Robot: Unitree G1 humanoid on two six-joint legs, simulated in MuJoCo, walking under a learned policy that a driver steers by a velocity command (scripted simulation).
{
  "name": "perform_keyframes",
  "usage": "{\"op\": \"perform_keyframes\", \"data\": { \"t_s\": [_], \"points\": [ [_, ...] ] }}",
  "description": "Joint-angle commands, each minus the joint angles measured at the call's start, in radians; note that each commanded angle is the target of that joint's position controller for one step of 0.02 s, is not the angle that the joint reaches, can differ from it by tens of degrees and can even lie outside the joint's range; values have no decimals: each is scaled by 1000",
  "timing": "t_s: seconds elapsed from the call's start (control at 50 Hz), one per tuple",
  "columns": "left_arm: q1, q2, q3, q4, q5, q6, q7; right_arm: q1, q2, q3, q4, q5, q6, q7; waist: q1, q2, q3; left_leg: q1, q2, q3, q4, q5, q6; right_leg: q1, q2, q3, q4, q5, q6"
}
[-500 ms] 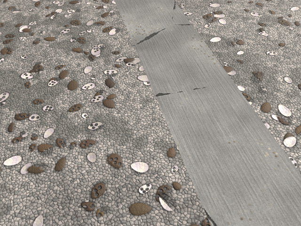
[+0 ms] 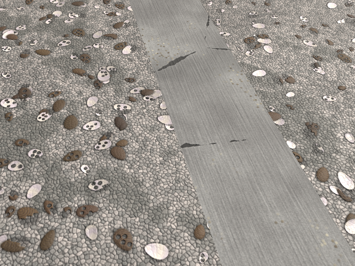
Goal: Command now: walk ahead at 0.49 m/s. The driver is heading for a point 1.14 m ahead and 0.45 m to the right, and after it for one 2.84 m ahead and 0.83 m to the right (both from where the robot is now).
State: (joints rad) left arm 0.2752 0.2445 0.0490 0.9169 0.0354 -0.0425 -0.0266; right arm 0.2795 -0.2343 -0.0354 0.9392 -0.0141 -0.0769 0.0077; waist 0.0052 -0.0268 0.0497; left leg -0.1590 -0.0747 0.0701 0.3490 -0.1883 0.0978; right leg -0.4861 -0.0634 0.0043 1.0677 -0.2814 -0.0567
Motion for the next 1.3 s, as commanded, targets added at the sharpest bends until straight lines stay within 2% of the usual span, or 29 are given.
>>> {"op": "perform_keyframes", "data": {
  "t_s": [0.02,0.12,0.22,0.26,0.28,0.3,0.32,0.34,0.36,0.38,0.4,0.42,0.44,0.48,0.54,0.62,0.74,0.8,0.84,0.86,0.88,0.9,0.92,0.94,0.98,1.02,1.08,1.2,1.3],
  "points": [
    [0,46,12,-42,5,8,-10,58,-106,-20,-7,8,-23,-5,12,95,16,41,263,-217,-218,237,119,-121,-41,-9,-51,93,27],
    [-211,20,-4,-105,-7,2,-13,138,-98,-12,37,6,-24,-5,-31,82,53,68,231,-144,-228,343,102,-134,-27,-56,-309,265,45],
    [-320,39,-8,-147,-11,-3,-7,209,-114,-12,84,-3,-19,-17,-53,86,70,200,284,-143,-189,447,100,-112,8,-75,-450,248,1],
    [-287,52,-1,-145,-9,-10,-2,194,-124,-14,93,-9,-16,-25,-22,88,56,246,298,-128,-116,616,85,-45,35,-82,-493,173,-33],
    [-221,65,7,-125,-9,-16,5,181,-134,-16,95,-11,-14,-27,10,96,20,253,293,-114,-34,754,70,48,65,-93,-513,131,-50],
    [-87,80,17,-80,-7,-23,13,167,-139,-18,97,-11,-9,-26,69,84,-50,241,268,-89,125,832,55,203,99,-107,-566,131,-71],
    [91,118,34,-22,6,-33,25,163,-127,-12,90,-7,-8,-24,135,55,-151,118,224,-59,346,703,37,448,56,-56,-591,134,-103],
    [238,222,59,-3,30,-38,37,213,-55,6,54,15,-9,-18,147,-98,-297,-145,130,-4,698,267,6,725,-226,300,-622,-4,-178],
    [216,243,66,1,5,-23,26,282,-51,-4,67,26,-10,-11,103,-231,-374,-383,-30,-67,954,-336,-9,817,-370,721,-789,-27,-284],
    [93,189,55,-16,-23,-17,21,194,-118,-22,55,2,-5,-15,61,-78,-208,-466,54,-140,995,-258,5,682,-319,592,-804,-82,-249],
    [6,121,37,-31,-28,-22,18,115,-104,-21,34,-1,-9,-9,42,-17,-96,-466,94,-134,951,-170,6,536,-281,451,-832,-38,-227],
    [-26,79,25,-23,-23,-28,16,85,-77,-18,28,-3,-9,-5,12,5,-33,-431,133,-121,881,-120,2,431,-225,359,-866,59,-194],
    [-22,57,17,-6,-27,-36,18,77,-68,-19,22,-21,2,-1,-14,-14,-11,-389,156,-118,823,-99,-9,368,-179,292,-878,147,-171],
    [19,46,11,24,-27,-50,20,88,-40,-15,25,-33,21,9,-36,-26,-25,-339,157,-93,775,-77,-38,334,-137,232,-887,279,-169],
    [76,88,22,48,-34,-56,24,-6,-37,-15,-15,-32,34,15,-36,-16,2,-400,166,-66,661,-15,-84,320,-112,197,-920,302,-188],
    [142,89,22,61,-33,-47,26,-198,-45,-12,-87,-20,36,13,12,-22,39,-465,160,-54,449,117,-127,345,-85,199,-932,304,-175],
    [233,102,29,70,-20,-36,34,-374,-54,-3,-168,-6,27,9,73,-45,25,-469,119,-60,291,157,-128,465,-93,241,-838,441,-169],
    [202,127,41,54,-13,-29,44,-350,-81,-9,-188,0,11,7,43,-58,13,-366,102,-78,209,85,-102,480,-108,278,-767,511,-141],
    [150,149,49,35,-17,-31,40,-180,-113,-25,-145,-1,-5,-4,-36,-43,-56,-103,58,-55,120,41,-70,417,-69,263,-609,621,-104],
    [139,129,46,25,-25,-37,33,-31,-157,-42,-110,-16,-21,-17,-98,23,-149,117,120,-110,82,38,-37,328,-1,213,-402,556,-81],
    [159,55,30,-21,-51,-42,29,117,-249,-63,-114,-44,-26,-33,-132,163,-321,385,394,-406,44,-163,21,130,90,126,-99,230,-49],
    [249,32,27,-40,-60,-34,33,81,-294,-75,-116,-44,-7,-27,-65,342,-363,456,548,-782,-84,-196,106,-103,182,59,85,-292,-41],
    [217,102,41,-10,-30,-16,39,4,-189,-56,-132,-30,4,-24,-35,172,-226,325,504,-711,-89,-302,99,-155,92,87,171,-209,-52],
    [152,95,42,-15,-19,-12,27,-59,-111,-37,-143,-20,3,-21,-27,76,-108,191,449,-546,-107,-256,76,-147,56,85,152,-113,-48],
    [98,65,42,-30,-5,1,10,-73,-74,-25,-129,-18,-7,-23,-5,110,-38,64,371,-330,-150,-43,39,-104,9,69,95,-39,-29],
    [84,49,39,-42,0,23,-5,-36,-69,-23,-106,-9,-25,-22,9,134,-39,39,343,-223,-164,110,31,-91,2,52,91,-6,-13],
    [-8,42,34,-86,0,38,-20,11,-82,-29,-85,0,-42,-18,10,117,-31,67,344,-119,-186,233,43,-175,-15,38,69,74,2],
    [-228,22,7,-175,-4,33,-46,67,-100,-33,-58,-6,-39,-18,-23,109,24,78,310,59,-203,320,32,-166,-13,-40,-247,265,10],
    [-326,41,3,-226,5,33,-52,142,-142,-44,-25,-8,-17,-30,-44,108,40,212,354,132,-130,504,16,-102,25,-123,-415,164,-51]
  ]
}}
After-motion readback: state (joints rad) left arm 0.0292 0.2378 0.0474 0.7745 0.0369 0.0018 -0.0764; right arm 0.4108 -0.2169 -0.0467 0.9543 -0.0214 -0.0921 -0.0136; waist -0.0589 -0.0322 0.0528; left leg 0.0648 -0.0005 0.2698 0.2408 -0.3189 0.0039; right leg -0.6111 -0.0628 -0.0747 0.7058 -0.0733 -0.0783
